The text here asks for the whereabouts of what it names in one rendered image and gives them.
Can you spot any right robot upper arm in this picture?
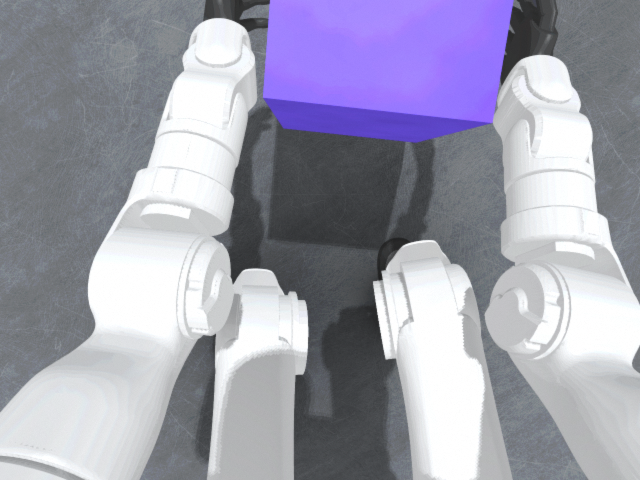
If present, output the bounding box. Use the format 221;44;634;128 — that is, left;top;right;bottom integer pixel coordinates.
485;260;640;480

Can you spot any robot right forearm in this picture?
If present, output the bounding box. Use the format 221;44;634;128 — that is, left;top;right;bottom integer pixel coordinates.
493;55;633;292

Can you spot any robot right hand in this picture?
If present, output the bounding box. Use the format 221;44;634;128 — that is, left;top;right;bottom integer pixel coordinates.
500;0;558;85

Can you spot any robot right shin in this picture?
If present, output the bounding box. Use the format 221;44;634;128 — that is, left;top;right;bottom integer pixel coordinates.
386;240;481;334

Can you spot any robot left forearm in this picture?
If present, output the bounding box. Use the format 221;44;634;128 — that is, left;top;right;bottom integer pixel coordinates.
88;18;257;311

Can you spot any carton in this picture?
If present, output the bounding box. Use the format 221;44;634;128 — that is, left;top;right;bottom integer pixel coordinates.
263;0;514;143

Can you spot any robot left thigh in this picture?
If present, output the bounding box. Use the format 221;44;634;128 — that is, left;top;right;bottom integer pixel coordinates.
207;285;308;480

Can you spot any robot left hand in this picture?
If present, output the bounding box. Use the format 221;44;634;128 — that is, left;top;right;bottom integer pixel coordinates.
203;0;270;32

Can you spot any left robot upper arm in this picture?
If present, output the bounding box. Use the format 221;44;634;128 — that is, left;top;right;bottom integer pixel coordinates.
0;227;234;480

